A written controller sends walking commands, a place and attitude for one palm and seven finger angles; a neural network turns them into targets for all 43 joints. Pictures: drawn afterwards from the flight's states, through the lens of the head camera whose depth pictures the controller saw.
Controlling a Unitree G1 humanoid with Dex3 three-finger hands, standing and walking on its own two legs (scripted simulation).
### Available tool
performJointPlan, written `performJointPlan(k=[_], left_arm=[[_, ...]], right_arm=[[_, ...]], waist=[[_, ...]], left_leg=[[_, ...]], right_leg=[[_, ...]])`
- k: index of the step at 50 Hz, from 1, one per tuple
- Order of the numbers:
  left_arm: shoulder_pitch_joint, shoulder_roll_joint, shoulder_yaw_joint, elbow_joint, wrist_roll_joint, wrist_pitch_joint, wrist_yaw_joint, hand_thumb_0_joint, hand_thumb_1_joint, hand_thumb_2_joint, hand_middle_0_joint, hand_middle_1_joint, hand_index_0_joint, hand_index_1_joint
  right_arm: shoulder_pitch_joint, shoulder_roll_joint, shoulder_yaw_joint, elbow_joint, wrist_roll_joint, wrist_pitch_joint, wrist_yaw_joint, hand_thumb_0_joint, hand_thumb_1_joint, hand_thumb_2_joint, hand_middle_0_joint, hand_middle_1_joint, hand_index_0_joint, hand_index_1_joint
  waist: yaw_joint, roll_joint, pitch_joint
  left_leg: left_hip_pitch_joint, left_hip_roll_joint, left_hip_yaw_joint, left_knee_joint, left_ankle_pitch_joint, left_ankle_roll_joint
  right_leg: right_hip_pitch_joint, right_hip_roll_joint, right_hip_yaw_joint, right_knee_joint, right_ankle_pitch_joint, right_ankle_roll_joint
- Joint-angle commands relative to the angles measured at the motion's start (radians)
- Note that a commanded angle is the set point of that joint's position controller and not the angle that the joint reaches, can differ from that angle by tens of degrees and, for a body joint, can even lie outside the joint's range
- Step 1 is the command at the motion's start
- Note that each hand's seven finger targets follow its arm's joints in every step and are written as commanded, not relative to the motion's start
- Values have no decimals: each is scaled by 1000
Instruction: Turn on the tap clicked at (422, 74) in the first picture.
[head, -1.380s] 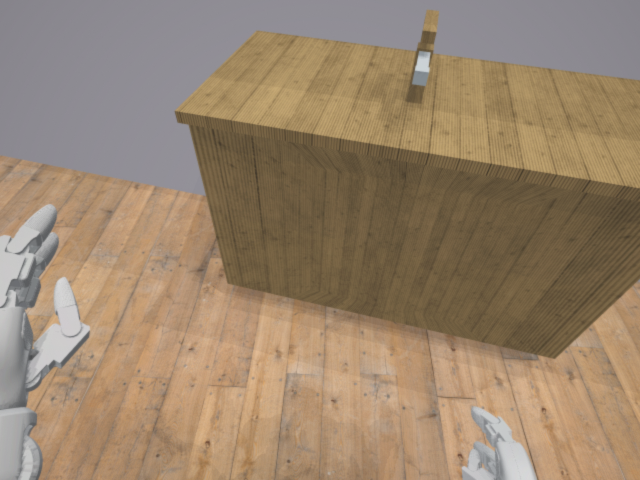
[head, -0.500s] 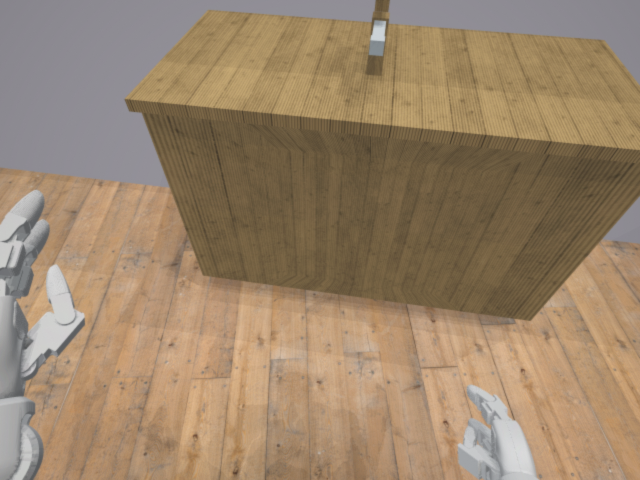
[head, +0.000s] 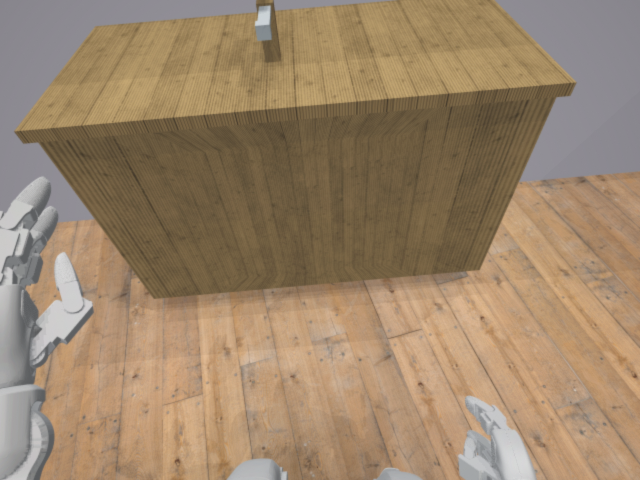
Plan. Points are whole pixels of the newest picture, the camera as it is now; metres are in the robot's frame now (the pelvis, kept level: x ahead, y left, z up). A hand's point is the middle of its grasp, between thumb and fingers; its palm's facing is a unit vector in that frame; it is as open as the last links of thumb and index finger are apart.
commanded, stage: turn to face it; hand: left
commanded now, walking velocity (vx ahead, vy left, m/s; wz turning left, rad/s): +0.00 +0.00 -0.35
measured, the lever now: (263, 30) +0.85 +0.19 +0.17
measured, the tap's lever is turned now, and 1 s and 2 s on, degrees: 0 0 0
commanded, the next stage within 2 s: take the last steps up to it in 0.16 s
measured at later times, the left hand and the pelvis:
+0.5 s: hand (112, 295) +0.23 +0.20 +0.19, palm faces +0.28 -0.88 -0.37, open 7.4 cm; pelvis -0.01 +0.00 +0.03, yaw -11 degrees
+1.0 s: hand (202, 235) +0.29 +0.14 +0.20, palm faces +0.25 -0.88 -0.40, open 7.4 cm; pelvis +0.04 -0.06 +0.03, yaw -11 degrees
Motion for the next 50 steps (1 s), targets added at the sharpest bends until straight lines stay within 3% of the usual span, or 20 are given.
performJointPlan(k=[1,3,8,11,13,14,15,17,21,23,26,28,29,30,31,32,34,36,38,50], left_arm=[[75,280,217,-189,-17,-77,23,0,900,900,-200,-300,-200,-300],[108,282,230,-226,-24,-104,17,0,900,900,-200,-300,-200,-300],[147,270,220,-257,-26,-124,19,0,900,900,-200,-300,-200,-300],[144,227,180,-213,-20,-108,19,0,900,900,-200,-300,-200,-300],[87,230,165,-227,-16,-109,17,0,900,900,-200,-300,-200,-300],[76,222,164,-228,-14,-110,16,0,900,900,-200,-300,-200,-300],[62,224,161,-229,-3,-108,19,0,900,900,-200,-300,-200,-300],[30,218,148,-185,14,-98,16,0,900,900,-200,-300,-200,-300],[-75,173,55,-222,36,-82,13,0,900,900,-200,-300,-200,-300],[-80,175,44,-196,37,-74,17,0,900,900,-200,-300,-200,-300],[-134,220,77,-193,39,-69,25,0,900,900,-200,-300,-200,-300],[-101,229,106,-175,32,-69,29,0,900,900,-200,-300,-200,-300],[-69,259,138,-173,31,-68,33,0,900,900,-200,-300,-200,-300],[-42,290,165,-178,30,-69,38,0,900,900,-200,-300,-200,-300],[-2,293,193,-168,19,-70,38,0,900,900,-200,-300,-200,-300],[24,284,189,-181,11,-76,31,0,900,900,-200,-300,-200,-300],[159,283,221,-185,1,-88,24,0,900,900,-200,-300,-200,-300],[155,272,228,-210,-1,-108,21,0,900,900,-200,-300,-200,-300],[114,264,214,-225,0,-121,26,0,900,900,-200,-300,-200,-300],[-32,226,119,-212,9,-91,53,0,900,900,-200,-300,-200,-300]], right_arm=[[-55,-101,-44,-159,1,-12,-1,0,-900,-900,200,300,200,300],[-66,-93,-38,-164,-1,2,3,0,-900,-900,200,300,200,300],[-87,-103,-39,-179,-3,-21,-5,0,-900,-900,200,300,200,300],[-54,-110,-40,-165,4,-24,-13,0,-900,-900,200,300,200,300],[-39,-138,-50,-175,6,-21,-26,0,-900,-900,200,300,200,300],[-56,-158,-59,-183,6,-23,-31,0,-900,-900,200,300,200,300],[-43,-150,-66,-176,15,-33,-32,0,-900,-900,200,300,200,300],[-54,-116,-57,-145,2,-52,-36,0,-900,-900,200,300,200,300],[-34,-140,-58,-105,7,-76,-38,0,-900,-900,200,300,200,300],[-19,-147,-53,-96,-3,-81,-46,0,-900,-900,200,300,200,300],[-46,-148,-45,-94,-10,-86,-46,0,-900,-900,200,300,200,300],[-55,-133,-42,-93,-9,-78,-41,0,-900,-900,200,300,200,300],[-55,-117,-43,-92,-5,-69,-35,0,-900,-900,200,300,200,300],[-65,-93,-43,-109,-1,-62,-33,0,-900,-900,200,300,200,300],[-83,-119,-57,-119,-3,-59,-25,0,-900,-900,200,300,200,300],[-87,-128,-68,-113,0,-52,-23,0,-900,-900,200,300,200,300],[-89,-102,-40,-104,-4,-24,-21,0,-900,-900,200,300,200,300],[-91,-88,-29,-98,-6,-7,-21,0,-900,-900,200,300,200,300],[-81,-94,-34,-98,-7,-15,-28,0,-900,-900,200,300,200,300],[-39,-113,-61,-118,-7,-65,-54,0,-900,-900,200,300,200,300]], waist=[[-21,-144,-208],[-22,-132,-244],[0,-153,-254],[-22,-124,-272],[-33,-9,-253],[-20,133,-217],[-15,178,-217],[-36,196,-124],[-39,131,-33],[-54,158,-42],[-53,223,-66],[-39,139,-126],[-33,-6,-179],[-32,-261,-204],[-16,-285,-214],[-24,-217,-156],[-30,-94,-93],[-44,-92,-136],[-51,-128,-149],[-23,-136,-103]], left_leg=[[-159,-39,-137,205,94,-13],[-131,-53,-114,99,111,-5],[48,-95,-63,-300,18,33],[233,-96,-37,-579,130,56],[326,20,-142,-745,179,104],[353,171,-304,-780,174,168],[350,273,-369,-793,218,228],[141,295,-392,-863,-84,278],[242,193,-159,-765,208,209],[261,183,-156,-730,372,192],[224,165,-95,-657,337,162],[101,126,-38,-487,302,140],[-20,77,8,-281,260,120],[-224,-56,60,-28,15,73],[-267,-64,-46,133,-60,63],[-250,-27,-119,165,-18,59],[-263,11,-126,171,69,41],[-232,18,-95,79,127,32],[-167,19,-60,-51,170,37],[114,-58,71,-499,256,84]], right_leg=[[231,-261,458,-413,198,-89],[249,-237,388,-441,158,-83],[183,-227,417,-514,8,-91],[147,-179,367,-480,20,-34],[83,-79,277,-335,29,35],[-41,3,193,-188,-48,69],[-100,28,96,26,-128,87],[-113,-3,36,328,-112,88],[-154,-47,-66,143,-75,96],[-66,-26,-117,-20,-121,95],[105,-3,-183,-237,-92,84],[331,-28,-151,-347,4,57],[457,-144,10,-372,19,-3],[550,-353,377,-454,69,-108],[504,-447,498,-507,-8,-148],[394,-434,492,-548,-146,-146],[290,-403,390,-555,-137,-155],[308,-354,225,-537,17,-130],[283,-333,156,-536,94,-114],[266,-305,119,-429,54,-72]])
